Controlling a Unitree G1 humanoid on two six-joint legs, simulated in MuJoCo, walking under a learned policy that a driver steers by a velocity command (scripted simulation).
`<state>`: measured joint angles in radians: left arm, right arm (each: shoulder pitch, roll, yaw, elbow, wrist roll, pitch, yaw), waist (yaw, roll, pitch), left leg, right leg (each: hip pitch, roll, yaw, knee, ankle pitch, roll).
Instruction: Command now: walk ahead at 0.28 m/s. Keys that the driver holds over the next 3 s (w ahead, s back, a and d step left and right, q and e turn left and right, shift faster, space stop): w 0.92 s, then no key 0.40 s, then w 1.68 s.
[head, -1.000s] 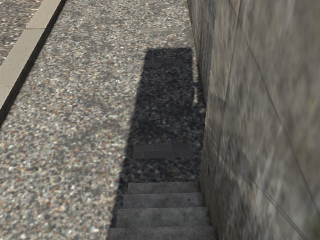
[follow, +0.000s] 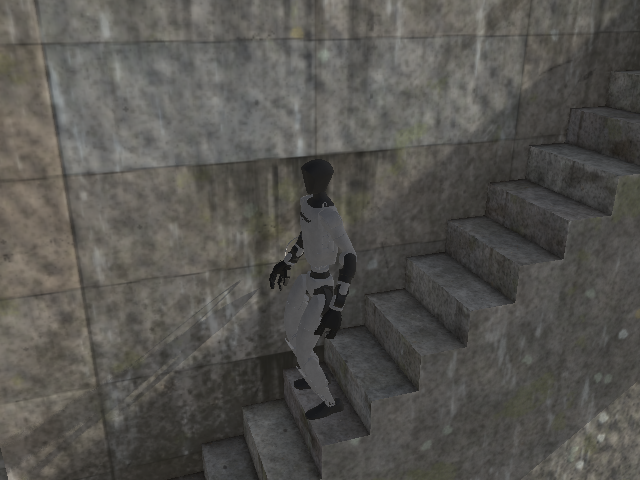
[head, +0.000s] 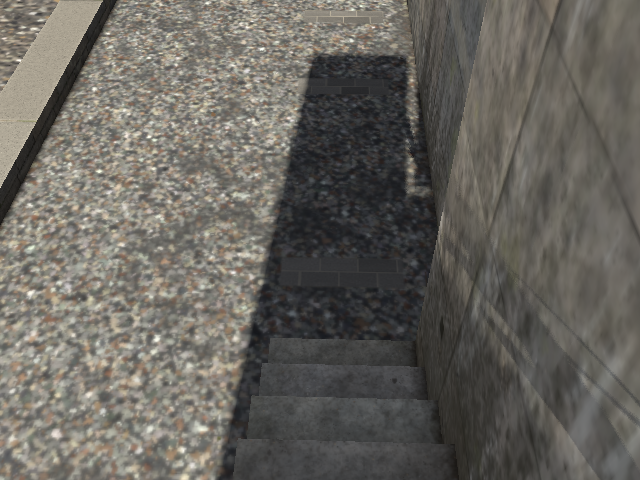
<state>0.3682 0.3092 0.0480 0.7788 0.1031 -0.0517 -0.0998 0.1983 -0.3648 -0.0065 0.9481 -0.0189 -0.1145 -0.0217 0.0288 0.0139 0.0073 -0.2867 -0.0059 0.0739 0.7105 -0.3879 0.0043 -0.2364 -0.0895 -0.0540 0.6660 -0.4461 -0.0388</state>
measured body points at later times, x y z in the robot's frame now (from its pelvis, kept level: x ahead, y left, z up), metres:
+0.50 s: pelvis +0.18 -0.03 -0.18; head +0.18 -0.03 +0.27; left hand +0.22 +0.23 -0.31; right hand +0.20 -0.30 -0.32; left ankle +0.02 +0.10 -0.64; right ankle +0.18 -0.12 -0.92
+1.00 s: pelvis +0.43 +0.01 -0.39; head +0.43 +0.01 +0.06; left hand +0.46 +0.23 -0.53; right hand +0.42 -0.28 -0.53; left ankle +0.45 +0.07 -1.11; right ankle +0.42 -0.14 -0.86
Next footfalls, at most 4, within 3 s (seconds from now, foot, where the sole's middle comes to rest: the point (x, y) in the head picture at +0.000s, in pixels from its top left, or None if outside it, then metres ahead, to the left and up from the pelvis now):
0.46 right None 0.22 -0.12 -0.95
0.86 left None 0.49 0.08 -1.15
1.34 right None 0.70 -0.12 -1.34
1.70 left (303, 467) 0.75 0.11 -1.34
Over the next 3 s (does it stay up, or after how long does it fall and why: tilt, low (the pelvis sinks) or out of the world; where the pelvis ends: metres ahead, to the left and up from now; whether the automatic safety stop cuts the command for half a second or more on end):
stays up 1.28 0.00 -1.05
